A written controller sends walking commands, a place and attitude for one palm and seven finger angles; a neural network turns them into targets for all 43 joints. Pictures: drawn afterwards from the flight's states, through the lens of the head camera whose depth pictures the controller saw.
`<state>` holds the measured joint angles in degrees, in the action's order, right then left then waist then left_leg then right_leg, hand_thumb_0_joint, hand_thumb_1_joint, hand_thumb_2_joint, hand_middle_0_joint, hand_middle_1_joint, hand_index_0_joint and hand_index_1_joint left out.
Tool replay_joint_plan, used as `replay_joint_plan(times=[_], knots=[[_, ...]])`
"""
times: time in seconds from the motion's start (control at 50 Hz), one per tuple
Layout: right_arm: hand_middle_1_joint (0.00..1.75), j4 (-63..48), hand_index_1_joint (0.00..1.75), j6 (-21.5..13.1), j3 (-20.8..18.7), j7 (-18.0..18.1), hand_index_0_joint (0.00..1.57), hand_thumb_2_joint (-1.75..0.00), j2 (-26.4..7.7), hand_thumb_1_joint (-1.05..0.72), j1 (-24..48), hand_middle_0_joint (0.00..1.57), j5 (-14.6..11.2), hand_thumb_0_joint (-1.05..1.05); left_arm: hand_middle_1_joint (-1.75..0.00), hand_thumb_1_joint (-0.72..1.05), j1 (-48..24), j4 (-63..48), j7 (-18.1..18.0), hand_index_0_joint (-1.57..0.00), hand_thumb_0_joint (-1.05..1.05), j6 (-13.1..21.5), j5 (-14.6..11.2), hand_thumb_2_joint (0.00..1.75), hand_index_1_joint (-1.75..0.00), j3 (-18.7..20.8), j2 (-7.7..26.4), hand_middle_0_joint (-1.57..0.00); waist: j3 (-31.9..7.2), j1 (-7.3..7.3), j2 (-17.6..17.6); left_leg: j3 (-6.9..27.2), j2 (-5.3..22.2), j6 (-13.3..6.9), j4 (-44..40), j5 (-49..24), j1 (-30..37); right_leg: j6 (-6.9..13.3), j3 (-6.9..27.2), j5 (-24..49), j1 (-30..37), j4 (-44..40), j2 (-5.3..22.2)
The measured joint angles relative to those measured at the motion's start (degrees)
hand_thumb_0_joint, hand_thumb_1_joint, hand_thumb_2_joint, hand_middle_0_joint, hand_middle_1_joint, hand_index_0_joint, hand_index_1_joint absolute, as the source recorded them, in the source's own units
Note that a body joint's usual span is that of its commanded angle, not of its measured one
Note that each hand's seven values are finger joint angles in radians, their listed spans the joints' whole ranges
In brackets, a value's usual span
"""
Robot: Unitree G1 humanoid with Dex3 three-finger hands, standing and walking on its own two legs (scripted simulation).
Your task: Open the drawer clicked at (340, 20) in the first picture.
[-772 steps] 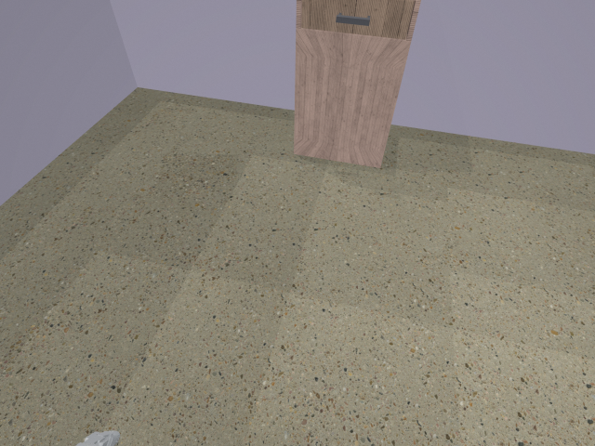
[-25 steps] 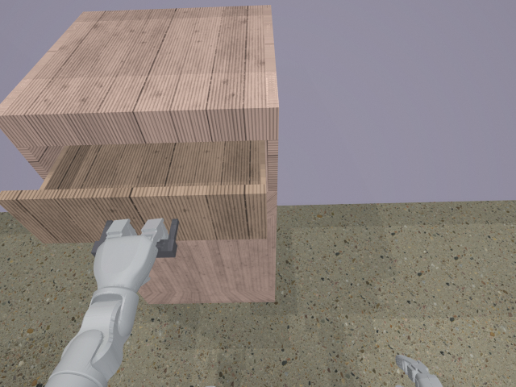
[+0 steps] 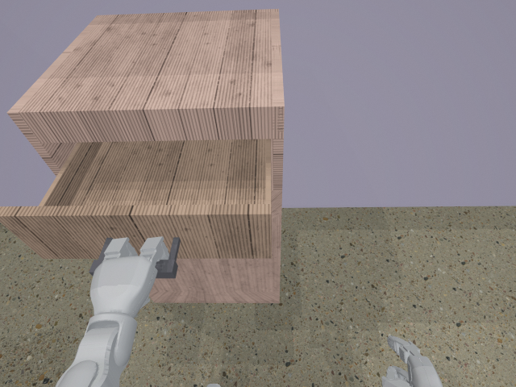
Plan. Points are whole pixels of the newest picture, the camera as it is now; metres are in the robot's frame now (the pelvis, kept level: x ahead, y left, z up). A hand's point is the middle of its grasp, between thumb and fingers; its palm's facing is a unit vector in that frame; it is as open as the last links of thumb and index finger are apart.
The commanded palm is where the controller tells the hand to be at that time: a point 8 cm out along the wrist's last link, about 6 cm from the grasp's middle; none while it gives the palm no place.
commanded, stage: pull the drawer open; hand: left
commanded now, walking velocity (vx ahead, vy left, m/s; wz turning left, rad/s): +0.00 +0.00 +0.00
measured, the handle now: (138, 256) +0.32 +0.22 +0.02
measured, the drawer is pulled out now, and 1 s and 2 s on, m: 0.17 0.30 0.30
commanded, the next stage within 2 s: open the thumb to release the handle in 1.24 s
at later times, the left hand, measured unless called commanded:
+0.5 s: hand (130, 333) +0.21 +0.21 +0.00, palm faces -0.01 -0.12 -0.99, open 5.6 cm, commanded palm +0.17 +0.22 +0.05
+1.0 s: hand (116, 384) +0.14 +0.21 +0.00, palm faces -0.02 -0.12 -0.99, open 5.6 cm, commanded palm +0.10 +0.22 +0.05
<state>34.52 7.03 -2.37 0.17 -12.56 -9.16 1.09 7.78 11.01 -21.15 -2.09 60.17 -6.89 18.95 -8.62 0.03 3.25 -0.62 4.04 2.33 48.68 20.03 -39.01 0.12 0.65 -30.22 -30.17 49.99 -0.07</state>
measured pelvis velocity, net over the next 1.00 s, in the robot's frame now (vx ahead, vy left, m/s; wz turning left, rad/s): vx -0.02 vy -0.01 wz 0.00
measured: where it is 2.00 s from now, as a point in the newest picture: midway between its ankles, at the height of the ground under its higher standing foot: outside the picture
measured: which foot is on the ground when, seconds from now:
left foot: down 0.00-1.00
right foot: down 0.00-1.00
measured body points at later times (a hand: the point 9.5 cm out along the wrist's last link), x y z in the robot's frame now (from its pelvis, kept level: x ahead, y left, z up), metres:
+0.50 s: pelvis +0.00 +0.00 -0.01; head +0.02 -0.03 +0.44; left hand +0.20 +0.21 +0.05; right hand +0.20 -0.22 -0.11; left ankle +0.04 +0.15 -0.69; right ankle -0.06 -0.12 -0.69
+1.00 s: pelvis -0.02 -0.01 -0.02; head +0.01 -0.04 +0.43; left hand +0.14 +0.21 +0.05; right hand +0.19 -0.23 -0.12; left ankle +0.04 +0.15 -0.69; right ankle -0.06 -0.12 -0.69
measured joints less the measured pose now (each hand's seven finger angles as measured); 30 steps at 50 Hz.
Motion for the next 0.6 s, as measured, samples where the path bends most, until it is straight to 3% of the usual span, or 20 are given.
replay_joint_plan(times=[0.6], knots=[[0.3,-2.7,0.3,-0.4,1.3,-1.9,0.2,-0.9,0.5,-0.91,2.0,0.2,1.2,0.01,-1.35,0.71,17.4,-14.5,-1.9,-0.42,0.04,2.6,-0.2,0.8,-1.35,0.7,0.9,-0.29,0.1,1.82,0.2,0.6,0.2,0.4,3.4,1.3,-1.4,0.4,-0.3,-1.8,-1.4,4.0,-0.3]])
